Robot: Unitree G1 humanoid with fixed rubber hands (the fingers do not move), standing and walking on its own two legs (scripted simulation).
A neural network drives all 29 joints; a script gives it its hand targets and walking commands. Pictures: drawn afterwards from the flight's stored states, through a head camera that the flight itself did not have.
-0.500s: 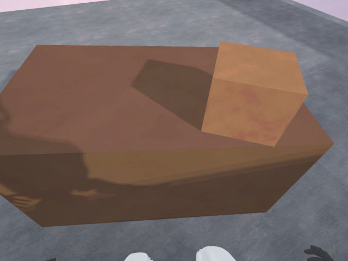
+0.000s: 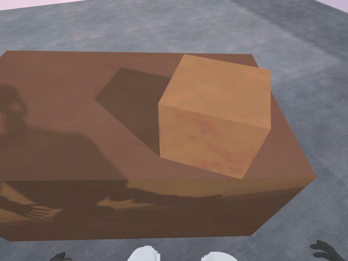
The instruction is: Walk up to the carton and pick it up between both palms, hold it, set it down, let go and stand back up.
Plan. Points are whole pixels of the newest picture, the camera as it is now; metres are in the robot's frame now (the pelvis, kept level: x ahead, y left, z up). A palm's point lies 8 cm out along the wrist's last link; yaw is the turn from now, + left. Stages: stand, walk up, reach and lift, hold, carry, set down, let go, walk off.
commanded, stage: walk up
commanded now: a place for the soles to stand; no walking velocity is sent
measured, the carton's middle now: (212, 115) +0.50 -0.07 +0.03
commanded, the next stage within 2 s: none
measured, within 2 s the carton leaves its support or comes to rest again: neither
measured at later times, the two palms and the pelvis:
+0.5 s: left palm (114, 236) +0.19 +0.18 -0.08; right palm out of the picture +0.19 -0.45 -0.07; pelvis +0.08 -0.12 +0.02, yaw +2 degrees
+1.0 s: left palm out of the picture +0.13 +0.20 -0.06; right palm out of the picture +0.18 -0.41 -0.05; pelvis +0.07 -0.12 +0.06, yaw +6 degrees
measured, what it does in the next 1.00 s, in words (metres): steps to the right: right foot, then left foot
